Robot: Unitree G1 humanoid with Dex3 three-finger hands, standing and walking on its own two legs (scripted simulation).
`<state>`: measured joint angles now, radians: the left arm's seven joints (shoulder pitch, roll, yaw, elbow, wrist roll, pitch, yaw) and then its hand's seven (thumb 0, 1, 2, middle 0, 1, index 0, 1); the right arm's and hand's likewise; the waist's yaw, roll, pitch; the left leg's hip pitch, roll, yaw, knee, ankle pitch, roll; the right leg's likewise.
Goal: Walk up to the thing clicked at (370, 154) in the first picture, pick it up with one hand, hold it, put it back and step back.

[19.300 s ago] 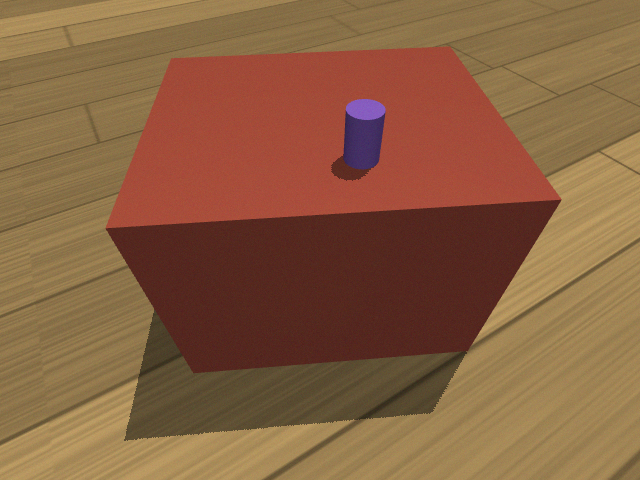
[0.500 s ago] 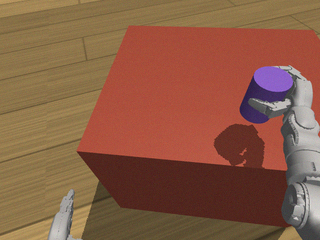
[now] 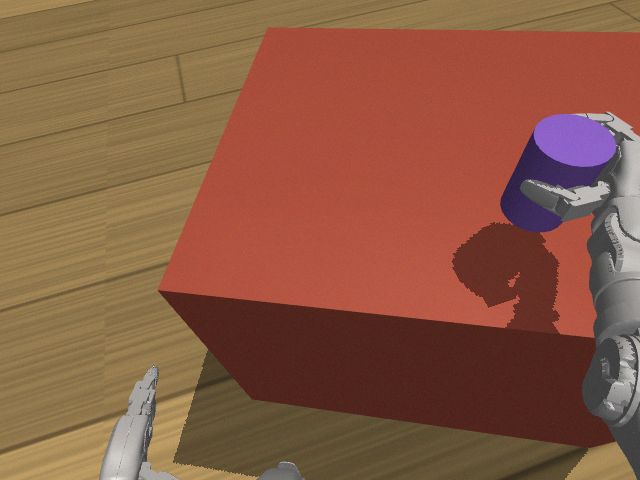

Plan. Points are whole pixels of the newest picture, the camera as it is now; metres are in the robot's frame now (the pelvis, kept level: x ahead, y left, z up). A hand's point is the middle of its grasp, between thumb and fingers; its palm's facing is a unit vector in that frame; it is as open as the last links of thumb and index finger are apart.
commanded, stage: lower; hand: right
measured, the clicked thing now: (550, 176) +0.49 -0.21 +0.09
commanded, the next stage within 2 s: loosen in 0.82 s
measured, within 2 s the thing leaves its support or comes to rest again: rests again in 0.74 s
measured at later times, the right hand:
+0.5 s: hand (548, 189) +0.50 -0.22 +0.06, palm faces +0.21 +0.98 +0.01, open 11.3 cm
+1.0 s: hand (545, 197) +0.50 -0.23 +0.04, palm faces +0.22 +0.98 +0.02, open 11.3 cm
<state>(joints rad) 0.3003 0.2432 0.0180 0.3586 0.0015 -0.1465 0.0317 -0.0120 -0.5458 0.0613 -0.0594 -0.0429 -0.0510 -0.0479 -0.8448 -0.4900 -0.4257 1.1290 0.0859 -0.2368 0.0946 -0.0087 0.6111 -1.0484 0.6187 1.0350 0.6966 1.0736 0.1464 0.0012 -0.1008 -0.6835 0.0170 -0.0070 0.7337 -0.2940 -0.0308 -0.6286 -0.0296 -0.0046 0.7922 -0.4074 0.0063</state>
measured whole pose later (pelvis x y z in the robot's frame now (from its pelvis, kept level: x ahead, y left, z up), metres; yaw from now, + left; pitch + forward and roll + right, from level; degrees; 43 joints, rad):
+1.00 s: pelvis -0.03 +0.00 -0.05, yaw +0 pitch +21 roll +2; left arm 0.35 0.26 0.01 0.11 0.05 -0.11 0.01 -0.01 -0.54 0.06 -0.06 -0.04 -0.05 -0.05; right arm -0.95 -0.61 -0.52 1.26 0.02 -0.34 0.11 -0.01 0.61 -1.04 0.62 1.03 0.70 1.06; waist 0.23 0.00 -0.13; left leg -1.00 0.00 0.02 0.99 -0.36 -0.02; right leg -0.97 -0.04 0.03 1.09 -0.49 0.01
